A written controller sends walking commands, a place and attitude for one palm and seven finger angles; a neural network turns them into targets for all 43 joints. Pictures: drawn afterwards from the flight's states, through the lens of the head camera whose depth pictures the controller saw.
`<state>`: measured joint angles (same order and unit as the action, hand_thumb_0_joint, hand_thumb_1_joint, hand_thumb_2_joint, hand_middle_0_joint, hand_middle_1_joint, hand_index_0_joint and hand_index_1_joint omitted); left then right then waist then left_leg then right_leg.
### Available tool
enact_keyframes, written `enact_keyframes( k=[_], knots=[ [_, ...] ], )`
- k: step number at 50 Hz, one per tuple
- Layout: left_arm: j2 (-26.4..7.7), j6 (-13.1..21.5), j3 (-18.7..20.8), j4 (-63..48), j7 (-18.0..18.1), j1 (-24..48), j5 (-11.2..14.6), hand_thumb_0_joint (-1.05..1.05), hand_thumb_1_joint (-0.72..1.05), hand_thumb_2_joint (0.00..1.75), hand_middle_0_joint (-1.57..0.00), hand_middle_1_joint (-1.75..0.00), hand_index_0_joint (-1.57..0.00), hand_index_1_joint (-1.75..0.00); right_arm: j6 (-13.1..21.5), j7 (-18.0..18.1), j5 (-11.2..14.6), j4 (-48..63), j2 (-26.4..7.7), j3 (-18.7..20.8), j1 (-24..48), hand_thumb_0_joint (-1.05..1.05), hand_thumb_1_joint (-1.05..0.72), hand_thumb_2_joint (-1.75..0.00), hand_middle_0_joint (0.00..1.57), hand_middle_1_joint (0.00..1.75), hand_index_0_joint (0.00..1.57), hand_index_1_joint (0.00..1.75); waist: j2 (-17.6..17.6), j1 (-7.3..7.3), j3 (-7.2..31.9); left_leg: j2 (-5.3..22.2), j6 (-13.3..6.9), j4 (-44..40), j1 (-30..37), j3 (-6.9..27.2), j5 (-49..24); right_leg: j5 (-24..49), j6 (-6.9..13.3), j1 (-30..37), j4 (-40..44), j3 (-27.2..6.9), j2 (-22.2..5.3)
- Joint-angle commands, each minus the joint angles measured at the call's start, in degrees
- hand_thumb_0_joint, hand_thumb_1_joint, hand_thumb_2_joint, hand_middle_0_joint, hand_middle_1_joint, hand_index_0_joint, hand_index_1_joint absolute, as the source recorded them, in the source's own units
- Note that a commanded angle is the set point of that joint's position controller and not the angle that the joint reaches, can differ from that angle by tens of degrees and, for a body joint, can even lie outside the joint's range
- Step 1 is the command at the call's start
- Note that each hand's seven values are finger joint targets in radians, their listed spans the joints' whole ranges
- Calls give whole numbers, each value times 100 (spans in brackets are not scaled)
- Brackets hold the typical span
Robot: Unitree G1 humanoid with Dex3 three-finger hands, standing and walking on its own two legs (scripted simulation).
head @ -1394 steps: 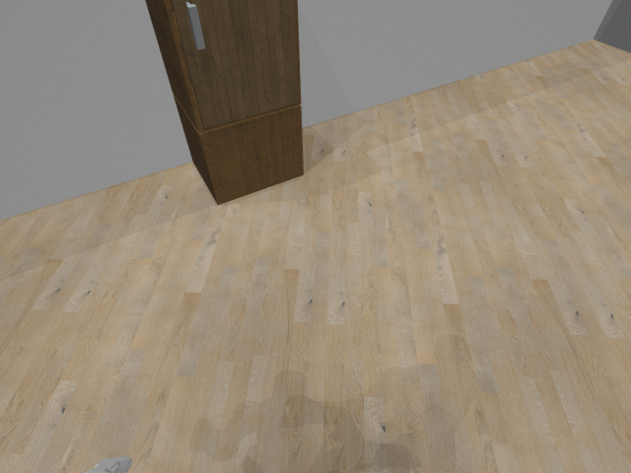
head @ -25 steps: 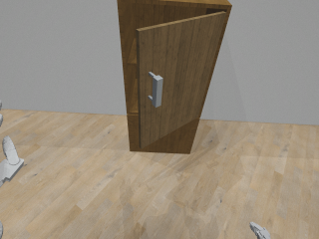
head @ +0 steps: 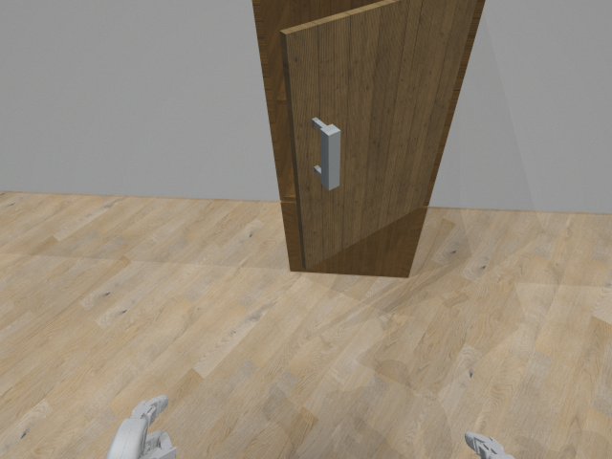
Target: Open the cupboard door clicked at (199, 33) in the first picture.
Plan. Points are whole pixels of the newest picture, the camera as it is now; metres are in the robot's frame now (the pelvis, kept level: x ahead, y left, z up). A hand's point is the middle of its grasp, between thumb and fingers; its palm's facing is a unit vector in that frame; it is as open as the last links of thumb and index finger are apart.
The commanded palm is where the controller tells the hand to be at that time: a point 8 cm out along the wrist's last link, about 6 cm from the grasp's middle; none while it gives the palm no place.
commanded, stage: let the arm hang, fingers relaxed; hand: left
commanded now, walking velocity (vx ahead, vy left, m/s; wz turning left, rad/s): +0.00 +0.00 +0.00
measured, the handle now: (323, 153) +0.62 -0.01 +0.05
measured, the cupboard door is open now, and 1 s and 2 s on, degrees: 39 39 39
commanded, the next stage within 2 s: look to check the result in 0.90 s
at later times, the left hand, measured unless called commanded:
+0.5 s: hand out of the picture -0.02 +0.19 -0.15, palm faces +0.05 -0.97 -0.22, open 7.3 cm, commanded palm none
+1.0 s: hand out of the picture -0.01 +0.19 -0.15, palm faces +0.04 -0.98 -0.19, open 7.3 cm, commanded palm none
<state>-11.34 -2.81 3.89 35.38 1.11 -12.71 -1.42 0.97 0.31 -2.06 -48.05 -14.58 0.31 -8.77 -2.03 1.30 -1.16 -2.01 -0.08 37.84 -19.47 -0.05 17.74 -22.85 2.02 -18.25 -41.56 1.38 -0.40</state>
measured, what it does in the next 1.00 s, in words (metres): stands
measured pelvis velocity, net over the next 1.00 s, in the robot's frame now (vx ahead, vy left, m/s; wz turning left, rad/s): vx -0.01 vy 0.02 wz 0.00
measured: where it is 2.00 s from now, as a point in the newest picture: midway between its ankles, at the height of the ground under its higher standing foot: outside the picture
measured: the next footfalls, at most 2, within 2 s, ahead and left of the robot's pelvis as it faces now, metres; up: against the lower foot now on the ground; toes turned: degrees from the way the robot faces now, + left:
none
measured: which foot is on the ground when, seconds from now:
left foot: down 0.00-1.00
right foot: down 0.00-1.00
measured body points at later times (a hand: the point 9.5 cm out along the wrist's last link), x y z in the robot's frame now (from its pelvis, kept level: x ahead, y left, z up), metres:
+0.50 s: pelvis -0.01 +0.01 +0.02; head +0.01 -0.01 +0.47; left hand -0.02 +0.24 -0.13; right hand -0.02 -0.21 -0.14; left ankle +0.01 +0.12 -0.72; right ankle -0.01 -0.09 -0.72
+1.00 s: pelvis -0.01 +0.02 +0.02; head +0.01 +0.01 +0.47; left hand -0.01 +0.24 -0.13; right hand -0.02 -0.19 -0.14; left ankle +0.01 +0.12 -0.72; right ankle -0.01 -0.09 -0.72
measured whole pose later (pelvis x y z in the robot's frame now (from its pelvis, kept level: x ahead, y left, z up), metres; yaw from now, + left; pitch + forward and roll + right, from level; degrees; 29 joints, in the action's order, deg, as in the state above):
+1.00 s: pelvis -0.01 +0.02 +0.02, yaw +0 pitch -2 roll +0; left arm -7.5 0.4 1.0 66.3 1.7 -15.1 -0.3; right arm -0.2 1.6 -1.1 -65.8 -7.7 0.3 -16.0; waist -1.2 0.5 -3.0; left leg -1.2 -1.2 24.0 -11.1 -0.1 11.3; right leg -13.2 0.9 -9.3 -24.0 1.6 0.3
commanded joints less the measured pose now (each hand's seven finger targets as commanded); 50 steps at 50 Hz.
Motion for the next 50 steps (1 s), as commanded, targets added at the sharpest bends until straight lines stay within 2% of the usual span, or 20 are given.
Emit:
enact_keyframes(
  k=[1,2,3,4,5,6,8,11,14,19,26,29,37,39,42,50],
  knots=[
    [-1127,431,-14,683,31,-258,1,0,90,90,-20,-30,-20,-30,-106,94,61,68,-320,173,-131,0,-90,-90,20,30,20,30,1345,-68,288,187,-6,37,101,110,473,3933,531,863,1980,-1564,-1404],
    [-992,429,-65,945,39,-139,7,0,90,90,-20,-30,-20,-30,-130,101,76,-131,-204,170,-220,0,-90,-90,20,30,20,30,656,6,253,226,-5,-117,329,109,315,3871,616,770,1918,-1447,-1324],
    [-915,436,-96,1176,45,-70,41,0,90,90,-20,-30,-20,-30,-126,114,88,-312,-91,139,-377,0,-90,-90,20,30,20,30,182,97,350,306,-19,-551,674,140,-335,3643,550,746,1802,-1261,-1157],
    [-652,446,-24,1334,63,-131,43,0,90,90,-20,-30,-20,-30,-96,134,45,-449,7,140,-460,0,-90,-90,20,30,20,30,-227,76,451,420,-59,-977,945,226,-1237,3469,362,789,1670,-973,-900],
    [-530,418,-44,1469,76,-199,71,0,90,90,-20,-30,-20,-30,-84,155,22,-554,-8,125,-424,0,-90,-90,20,30,20,30,-533,-12,496,580,-109,-1123,1053,338,-1666,2898,188,808,1714,-732,-647],
    [-521,377,-67,1649,83,-201,80,0,90,90,-20,-30,-20,-30,-94,160,41,-635,-35,129,-374,0,-90,-90,20,30,20,30,-738,-76,454,651,-155,-1179,980,447,-1765,2451,92,896,1798,-597,-536],
    [-494,349,-118,1978,62,-239,101,0,90,90,-20,-30,-20,-30,-114,174,67,-829,-10,96,-410,0,-90,-90,20,30,20,30,-554,-103,211,687,-174,-1391,808,518,-1494,1991,84,966,1994,-540,-484],
    [-478,364,-176,2350,53,-287,100,0,90,90,-20,-30,-20,-30,-124,179,90,-1101,-30,106,-584,0,-90,-90,20,30,20,30,138,-87,35,675,-162,-1548,891,492,-1258,1686,96,899,2251,-496,-492],
    [-455,369,-213,2612,52,-333,110,0,90,90,-20,-30,-20,-30,-120,179,93,-1330,-25,77,-724,0,-90,-90,20,30,20,30,248,-74,-33,660,-161,-1680,925,479,-1129,1364,90,880,2401,-504,-505],
    [-409,365,-237,2859,69,-439,120,0,90,90,-20,-30,-20,-30,-108,185,87,-1547,18,37,-845,0,-90,-90,20,30,20,30,210,-89,-85,660,-165,-1799,917,493,-1053,1134,98,875,2434,-501,-496],
    [-343,356,-232,2960,95,-559,118,0,90,90,-20,-30,-20,-30,-109,185,92,-1676,115,14,-1003,0,-90,-90,20,30,20,30,251,-111,-391,631,-166,-1849,788,473,-914,892,85,707,2448,-450,-494],
    [-300,331,-226,2971,96,-538,113,0,90,90,-20,-30,-20,-30,-118,181,71,-1716,184,19,-1066,0,-90,-90,20,30,20,30,128,-89,-512,616,-164,-1953,647,515,-551,663,87,611,2418,-491,-482],
    [-233,362,-200,2954,103,-590,101,0,90,90,-20,-30,-20,-30,-83,185,72,-1685,246,37,-1155,0,-90,-90,20,30,20,30,180,-85,-418,628,-179,-1918,630,503,-721,893,72,660,2327,-493,-478],
    [-222,362,-201,2949,103,-596,102,0,90,90,-20,-30,-20,-30,-75,187,75,-1686,234,40,-1124,0,-90,-90,20,30,20,30,59,-88,-413,633,-184,-1924,665,526,-757,951,65,637,2303,-485,-484],
    [-246,370,-197,2944,105,-594,100,0,90,90,-20,-30,-20,-30,-82,180,83,-1685,246,50,-1140,0,-90,-90,20,30,20,30,229,-76,-449,621,-174,-1902,652,503,-734,888,62,623,2338,-490,-499],
    [-273,383,-196,2932,96,-590,97,0,90,90,-20,-30,-20,-30,-68,182,83,-1663,151,67,-1079,0,-90,-90,20,30,20,30,124,-69,-360,647,-190,-1910,765,542,-816,1017,53,620,2295,-488,-490]
  ],
)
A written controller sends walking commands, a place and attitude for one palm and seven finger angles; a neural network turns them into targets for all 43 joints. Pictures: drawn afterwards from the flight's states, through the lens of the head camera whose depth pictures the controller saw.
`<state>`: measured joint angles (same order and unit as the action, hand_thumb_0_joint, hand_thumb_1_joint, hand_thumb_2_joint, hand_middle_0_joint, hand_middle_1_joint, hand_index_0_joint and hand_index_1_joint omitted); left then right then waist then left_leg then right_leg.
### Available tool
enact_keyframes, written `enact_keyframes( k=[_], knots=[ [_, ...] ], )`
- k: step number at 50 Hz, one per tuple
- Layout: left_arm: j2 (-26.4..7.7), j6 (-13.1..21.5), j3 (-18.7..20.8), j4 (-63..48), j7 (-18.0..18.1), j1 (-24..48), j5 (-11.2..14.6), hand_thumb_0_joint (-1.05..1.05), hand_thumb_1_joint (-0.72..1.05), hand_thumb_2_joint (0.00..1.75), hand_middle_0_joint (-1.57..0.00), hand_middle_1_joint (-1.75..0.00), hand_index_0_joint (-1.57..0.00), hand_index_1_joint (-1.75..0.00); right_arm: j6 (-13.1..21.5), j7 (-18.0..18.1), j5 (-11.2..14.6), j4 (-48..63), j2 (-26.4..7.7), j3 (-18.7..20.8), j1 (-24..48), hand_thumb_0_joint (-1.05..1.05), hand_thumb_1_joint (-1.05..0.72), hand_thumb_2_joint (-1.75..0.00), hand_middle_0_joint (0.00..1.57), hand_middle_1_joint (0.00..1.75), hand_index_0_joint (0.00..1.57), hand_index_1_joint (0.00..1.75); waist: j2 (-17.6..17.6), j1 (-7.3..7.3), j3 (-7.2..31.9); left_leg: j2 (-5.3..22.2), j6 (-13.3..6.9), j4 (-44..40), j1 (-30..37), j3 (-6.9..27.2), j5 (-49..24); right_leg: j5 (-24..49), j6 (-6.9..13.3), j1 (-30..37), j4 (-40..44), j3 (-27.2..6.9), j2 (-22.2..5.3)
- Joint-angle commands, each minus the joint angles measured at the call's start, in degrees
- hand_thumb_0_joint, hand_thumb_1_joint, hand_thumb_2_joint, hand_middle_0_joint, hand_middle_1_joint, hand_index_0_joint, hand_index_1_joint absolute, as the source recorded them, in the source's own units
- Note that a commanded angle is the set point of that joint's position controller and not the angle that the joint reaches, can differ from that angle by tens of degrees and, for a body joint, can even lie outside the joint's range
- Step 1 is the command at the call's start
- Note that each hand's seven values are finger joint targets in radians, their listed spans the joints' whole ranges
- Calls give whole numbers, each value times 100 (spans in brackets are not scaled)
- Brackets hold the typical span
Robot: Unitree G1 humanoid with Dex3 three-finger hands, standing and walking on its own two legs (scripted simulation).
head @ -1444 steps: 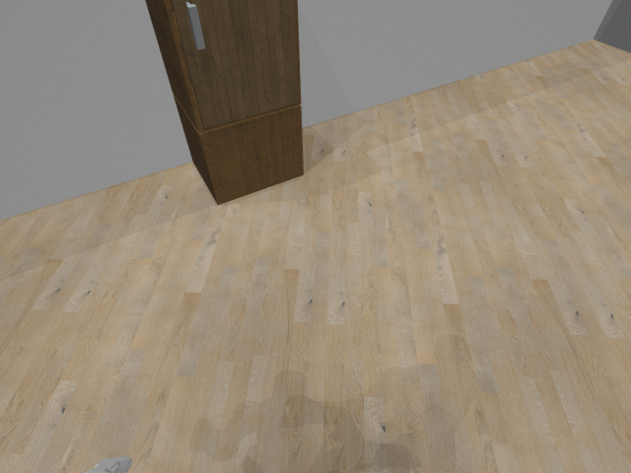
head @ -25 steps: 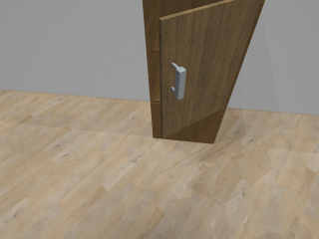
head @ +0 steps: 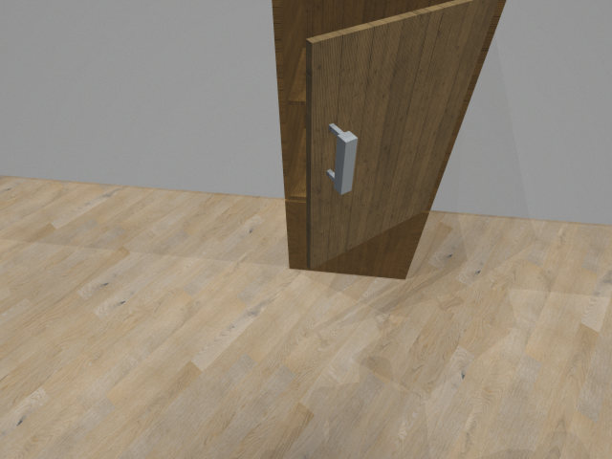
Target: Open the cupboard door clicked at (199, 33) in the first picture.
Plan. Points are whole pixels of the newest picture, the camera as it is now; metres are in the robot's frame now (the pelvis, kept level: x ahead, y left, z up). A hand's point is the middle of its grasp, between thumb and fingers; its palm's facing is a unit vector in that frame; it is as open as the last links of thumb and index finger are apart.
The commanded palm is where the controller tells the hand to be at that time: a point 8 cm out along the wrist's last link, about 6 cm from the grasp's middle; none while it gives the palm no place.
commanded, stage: look to check the result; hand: left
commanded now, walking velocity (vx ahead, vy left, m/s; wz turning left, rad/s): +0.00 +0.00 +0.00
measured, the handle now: (338, 158) +0.63 -0.03 +0.03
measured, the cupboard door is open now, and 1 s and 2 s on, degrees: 39 39 39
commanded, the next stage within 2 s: walk to a spot facing it in 0.44 s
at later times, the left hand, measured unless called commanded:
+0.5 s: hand out of the picture +0.02 +0.19 -0.17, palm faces +0.04 -0.98 -0.22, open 7.4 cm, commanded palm none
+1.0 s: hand out of the picture +0.08 +0.18 -0.18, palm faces -0.10 -0.95 -0.28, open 7.4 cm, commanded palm none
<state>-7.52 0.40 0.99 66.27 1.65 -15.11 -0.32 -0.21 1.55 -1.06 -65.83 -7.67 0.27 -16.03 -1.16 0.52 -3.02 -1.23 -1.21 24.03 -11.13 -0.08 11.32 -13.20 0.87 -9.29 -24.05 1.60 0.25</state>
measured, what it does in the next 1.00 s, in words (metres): stands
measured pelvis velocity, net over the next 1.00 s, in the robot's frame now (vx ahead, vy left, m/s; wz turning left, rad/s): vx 0.00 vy -0.02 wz -0.18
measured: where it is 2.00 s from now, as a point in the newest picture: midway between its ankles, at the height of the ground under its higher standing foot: outside the picture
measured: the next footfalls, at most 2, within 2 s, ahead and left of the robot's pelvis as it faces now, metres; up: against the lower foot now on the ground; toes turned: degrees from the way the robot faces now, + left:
left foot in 1.48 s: +0.12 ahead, +0.11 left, +0.00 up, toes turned -31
right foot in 1.76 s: -0.01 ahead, -0.16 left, +0.00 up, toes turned -40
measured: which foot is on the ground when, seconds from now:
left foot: down 0.00-0.98, up 1.00-1.00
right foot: down 0.00-1.00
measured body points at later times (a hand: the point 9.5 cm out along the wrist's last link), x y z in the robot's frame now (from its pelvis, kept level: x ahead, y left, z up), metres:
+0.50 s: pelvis +0.01 +0.00 +0.00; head +0.03 -0.01 +0.45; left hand +0.02 +0.24 -0.15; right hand +0.03 -0.23 -0.16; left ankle +0.02 +0.11 -0.74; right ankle +0.00 -0.11 -0.74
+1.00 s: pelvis +0.00 -0.02 -0.02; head +0.05 -0.06 +0.43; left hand +0.08 +0.23 -0.16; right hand +0.01 -0.28 -0.19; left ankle +0.02 +0.10 -0.74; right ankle -0.01 -0.10 -0.74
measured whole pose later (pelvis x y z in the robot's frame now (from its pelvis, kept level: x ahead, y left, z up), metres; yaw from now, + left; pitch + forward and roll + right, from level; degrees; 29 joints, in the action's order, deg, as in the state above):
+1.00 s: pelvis +0.00 -0.02 -0.02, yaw -11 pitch -1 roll +2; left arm -11.1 -2.4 4.7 57.3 -0.5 -12.0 -1.4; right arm -2.1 2.0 -1.2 -57.4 -12.6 3.5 -10.7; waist -2.0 -1.3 -6.7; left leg 3.9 0.7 37.8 -15.9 -8.6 20.8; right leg -18.4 2.3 -17.5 -38.2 -0.6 2.2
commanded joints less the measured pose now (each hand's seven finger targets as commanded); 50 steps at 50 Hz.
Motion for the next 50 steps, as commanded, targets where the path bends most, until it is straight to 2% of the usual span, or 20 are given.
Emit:
enact_keyframes(
  k=[1,9,12,17,27,30,31,33,35,39,41,42,43,44,45,46,47,48,49,50],
  knots=[
    [-683,73,109,-168,44,-364,-15,0,90,90,-20,-30,-20,-30,57,60,-2,138,-560,78,-355,0,-90,-90,20,30,20,30,37,-5,-136,569,-90,-509,-72,544,-258,109,170,-210,550,-483,-555],
    [-738,84,102,-146,42,-284,-8,0,90,90,-20,-30,-20,-30,71,61,-6,124,-658,74,-222,0,-90,-90,20,30,20,30,92,6,-117,592,-86,-513,22,566,-495,295,161,-158,553,-490,-583],
    [-794,97,106,-160,41,-247,-11,0,90,90,-20,-30,-20,-30,84,59,-2,142,-731,80,-157,0,-90,-90,20,30,20,30,104,9,9,602,-91,-495,118,567,-660,444,157,-72,541,-488,-602],
    [-842,91,110,-165,34,-160,-15,0,90,90,-20,-30,-20,-30,81,55,-8,145,-783,81,-48,0,-90,-90,20,30,20,30,26,8,-92,612,-80,-554,83,579,-622,419,150,-70,580,-457,-601],
    [-1001,99,115,-196,14,6,-17,0,90,90,-20,-30,-20,-30,89,39,-8,168,-934,82,144,0,-90,-90,20,30,20,30,115,-4,-53,617,-74,-608,150,598,-642,429,140,-14,658,-475,-630],
    [-839,40,106,-215,22,-42,-10,0,90,90,-20,-30,-20,-30,46,63,-17,145,-782,63,68,0,-90,-90,20,30,20,30,75,8,-1,667,-37,-453,269,456,-755,697,131,-121,558,-586,-617],
    [-887,16,159,-261,23,-60,-19,0,90,90,-20,-30,-20,-30,28,80,-3,183,-792,91,11,0,-90,-90,20,30,20,30,126,8,88,691,-40,-326,299,385,-790,857,139,-135,467,-620,-616],
    [-972,-50,242,-381,1,-2,-32,0,90,90,-20,-30,-20,-30,-20,110,-13,266,-893,176,41,0,-90,-90,20,30,20,30,115,25,83,759,-37,-143,272,261,-642,1052,176,-292,258,-740,-611],
    [-1039,-118,318,-554,-30,95,-55,0,90,90,-20,-30,-20,-30,-68,127,-17,418,-985,257,67,0,-90,-90,20,30,20,30,142,43,31,862,-60,-87,152,231,-337,929,195,-499,65,-820,-543],
    [-1031,-190,403,-853,-96,137,-85,0,90,90,-20,-30,-20,-30,-80,150,-30,733,-1152,381,173,0,-90,-90,20,30,20,30,-115,10,137,1174,-222,-123,163,377,-101,804,162,-851,-455,-848,-299],
    [-988,-206,427,-975,-120,131,-92,0,90,90,-20,-30,-20,-30,-76,153,-34,867,-1255,424,186,0,-90,-90,20,30,20,30,-391,-25,189,1425,-369,-255,130,564,18,546,115,-970,-893,-746,-115],
    [-989,-224,436,-1030,-137,130,-97,0,90,90,-20,-30,-20,-30,-70,156,-45,933,-1314,457,214,0,-90,-90,20,30,20,30,-506,-40,228,1610,-472,-340,95,681,-14,335,86,-1024,-1233,-663,-29],
    [-946,-246,443,-1084,-156,115,-98,0,90,90,-20,-30,-20,-30,-59,154,-55,996,-1375,480,262,0,-90,-90,20,30,20,30,-712,-76,241,1824,-606,-444,82,783,-154,-312,48,-1103,-1642,-532,60],
    [-900,-267,453,-1144,-176,118,-97,0,90,90,-20,-30,-20,-30,-49,147,-70,1054,-1408,497,312,0,-90,-90,20,30,20,30,-939,-94,224,2015,-741,-501,99,781,-429,-933,-5,-1200,-2018,-321,74],
    [-881,-280,467,-1186,-195,158,-101,0,90,90,-20,-30,-20,-30,-49,143,-87,1093,-1409,497,312,0,-90,-90,20,30,20,30,-990,-80,206,2130,-818,-452,-27,715,-719,-1251,-36,-1109,-2146,-209,0],
    [-846,-266,474,-1206,-203,36,-94,0,90,90,-20,-30,-20,-30,-49,139,-82,1179,-1392,497,422,0,-90,-90,20,30,20,30,-718,-197,251,2117,-766,-183,-147,519,-974,-1145,-18,-838,-1909,-235,-69],
    [-862,-248,489,-1170,-211,-160,-101,0,90,90,-20,-30,-20,-30,-59,138,-81,1242,-1405,500,573,0,-90,-90,20,30,20,30,-461,-327,175,1902,-583,257,-365,223,-1123,-598,5,-532,-1327,-242,-68],
    [-1051,-202,532,-1136,-187,-378,-126,0,90,90,-20,-30,-20,-30,-92,130,-43,1334,-1329,504,700,0,-90,-90,20,30,20,30,315,-438,133,1365,-204,1107,-751,-208,-515,718,142,-182,-392,-859,-320],
    [-1604,-142,623,-1140,-111,-444,-182,0,90,90,-20,-30,-20,-30,-115,93,37,1493,-966,478,695,0,-90,-90,20,30,20,30,1840,-367,170,451,265,2275,-1650,-897,1420,1617,599,207,430,-2719,-1612],
    [-1722,-142,648,-1131,-64,-605,-106,0,90,90,-20,-30,-20,-30,-197,75,31,1546,-1062,483,969,0,-90,-90,20,30,20,30,1769,-564,99,206,289,3557,-1848,-290,2403,1784,1008,-43,799,-3339,-1908]
  ],
)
